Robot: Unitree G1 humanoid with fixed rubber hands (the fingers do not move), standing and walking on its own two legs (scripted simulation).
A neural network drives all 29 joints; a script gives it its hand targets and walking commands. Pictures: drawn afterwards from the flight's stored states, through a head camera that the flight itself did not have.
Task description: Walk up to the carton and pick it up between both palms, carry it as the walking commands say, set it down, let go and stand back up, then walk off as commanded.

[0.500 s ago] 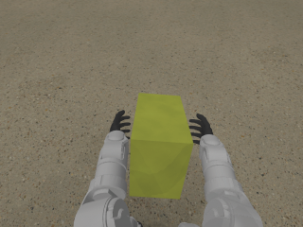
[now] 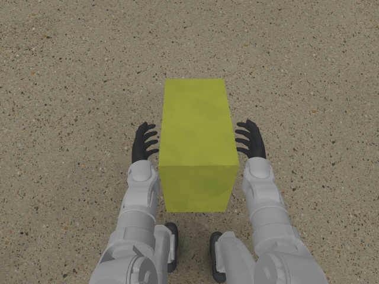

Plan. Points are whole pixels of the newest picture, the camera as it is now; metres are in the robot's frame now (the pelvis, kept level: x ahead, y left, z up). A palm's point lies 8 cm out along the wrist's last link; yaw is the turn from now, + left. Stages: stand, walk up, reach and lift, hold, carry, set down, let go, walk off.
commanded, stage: set down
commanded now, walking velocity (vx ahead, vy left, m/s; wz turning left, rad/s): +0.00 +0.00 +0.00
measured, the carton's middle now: (195, 145) +0.44 +0.00 -0.22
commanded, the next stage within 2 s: none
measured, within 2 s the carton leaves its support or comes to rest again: neither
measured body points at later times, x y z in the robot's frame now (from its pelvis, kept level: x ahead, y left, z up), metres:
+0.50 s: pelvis -0.02 +0.01 -0.06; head +0.22 +0.03 +0.31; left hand +0.41 +0.15 -0.16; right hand +0.43 -0.10 -0.16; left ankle +0.09 +0.09 -0.69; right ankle +0.05 -0.13 -0.69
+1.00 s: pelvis -0.02 +0.00 -0.13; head +0.26 +0.03 +0.22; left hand +0.45 +0.15 -0.24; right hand +0.47 -0.10 -0.24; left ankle +0.09 +0.09 -0.69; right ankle +0.05 -0.14 -0.69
